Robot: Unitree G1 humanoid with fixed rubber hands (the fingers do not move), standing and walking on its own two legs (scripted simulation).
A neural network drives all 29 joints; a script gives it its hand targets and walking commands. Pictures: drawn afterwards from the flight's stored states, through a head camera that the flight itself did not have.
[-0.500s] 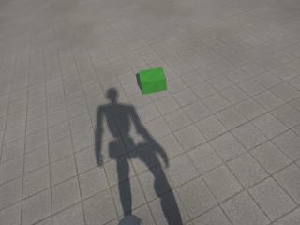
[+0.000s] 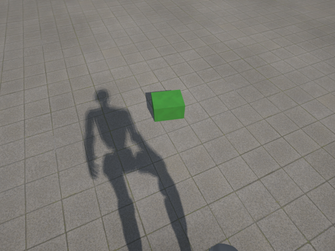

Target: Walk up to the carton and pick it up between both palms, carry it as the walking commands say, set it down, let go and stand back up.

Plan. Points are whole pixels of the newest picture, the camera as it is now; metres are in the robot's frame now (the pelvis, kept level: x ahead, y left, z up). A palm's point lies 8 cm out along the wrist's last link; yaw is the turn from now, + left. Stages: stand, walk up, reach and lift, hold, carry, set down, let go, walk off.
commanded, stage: walk up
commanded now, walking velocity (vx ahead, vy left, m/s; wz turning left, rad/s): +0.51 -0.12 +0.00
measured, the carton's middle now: (167, 105) +1.25 +0.04 -0.71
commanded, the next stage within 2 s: none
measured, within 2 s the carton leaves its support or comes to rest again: neither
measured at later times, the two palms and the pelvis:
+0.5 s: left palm (118, 193) +0.30 +0.18 -0.12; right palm (280, 212) +0.26 -0.30 -0.16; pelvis +0.26 -0.06 -0.01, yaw +0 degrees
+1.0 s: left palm (104, 127) +0.56 +0.28 -0.14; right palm (233, 136) +0.53 -0.21 -0.14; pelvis +0.50 +0.03 +0.00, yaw +0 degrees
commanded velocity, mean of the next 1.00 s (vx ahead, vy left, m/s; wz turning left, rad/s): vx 0.50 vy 0.06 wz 0.00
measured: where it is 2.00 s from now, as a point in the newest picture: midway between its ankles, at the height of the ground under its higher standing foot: (169, 154)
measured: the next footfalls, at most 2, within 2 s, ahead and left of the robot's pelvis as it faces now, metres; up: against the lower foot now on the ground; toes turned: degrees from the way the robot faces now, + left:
right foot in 0.30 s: +0.33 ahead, -0.18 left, +0.00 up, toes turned -9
left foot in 0.80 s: +0.56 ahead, +0.15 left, +0.00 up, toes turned +8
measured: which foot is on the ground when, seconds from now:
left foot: down 0.00-0.32, up 0.34-0.78, down 0.80-1.00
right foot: up 0.00-0.28, down 0.30-0.80, up 0.82-1.00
